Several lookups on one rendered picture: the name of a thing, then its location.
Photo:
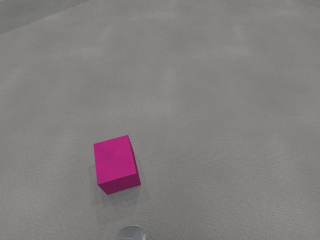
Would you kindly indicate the carton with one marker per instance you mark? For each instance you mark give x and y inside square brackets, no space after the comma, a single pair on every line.
[115,163]

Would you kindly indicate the robot left thigh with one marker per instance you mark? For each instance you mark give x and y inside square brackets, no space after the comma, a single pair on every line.
[131,233]

